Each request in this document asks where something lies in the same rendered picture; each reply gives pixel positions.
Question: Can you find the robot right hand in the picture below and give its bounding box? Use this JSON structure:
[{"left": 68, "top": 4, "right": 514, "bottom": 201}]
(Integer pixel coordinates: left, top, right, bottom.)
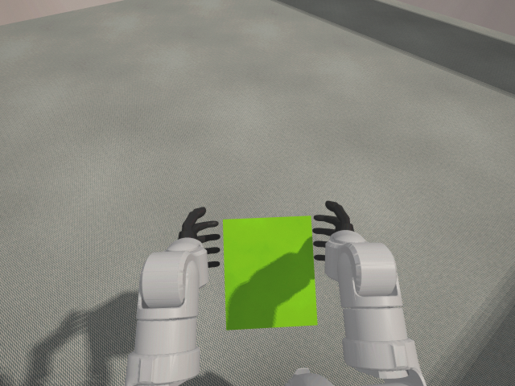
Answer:
[{"left": 312, "top": 201, "right": 354, "bottom": 261}]

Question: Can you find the carton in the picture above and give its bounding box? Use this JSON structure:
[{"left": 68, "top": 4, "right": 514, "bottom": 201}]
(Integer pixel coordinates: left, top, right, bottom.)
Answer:
[{"left": 223, "top": 216, "right": 318, "bottom": 331}]

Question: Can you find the right robot shin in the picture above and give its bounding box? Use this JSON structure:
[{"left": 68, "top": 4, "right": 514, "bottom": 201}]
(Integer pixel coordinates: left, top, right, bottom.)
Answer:
[{"left": 291, "top": 368, "right": 310, "bottom": 379}]

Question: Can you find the left robot forearm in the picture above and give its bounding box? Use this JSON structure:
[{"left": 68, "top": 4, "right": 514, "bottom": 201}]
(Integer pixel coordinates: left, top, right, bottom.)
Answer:
[{"left": 125, "top": 237, "right": 209, "bottom": 386}]

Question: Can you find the right robot forearm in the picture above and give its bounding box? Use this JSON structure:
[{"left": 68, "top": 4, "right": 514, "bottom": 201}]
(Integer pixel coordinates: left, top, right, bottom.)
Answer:
[{"left": 324, "top": 230, "right": 426, "bottom": 386}]

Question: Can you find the robot left hand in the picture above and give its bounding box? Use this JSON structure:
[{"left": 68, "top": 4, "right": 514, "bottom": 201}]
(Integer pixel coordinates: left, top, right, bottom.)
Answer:
[{"left": 178, "top": 207, "right": 220, "bottom": 268}]

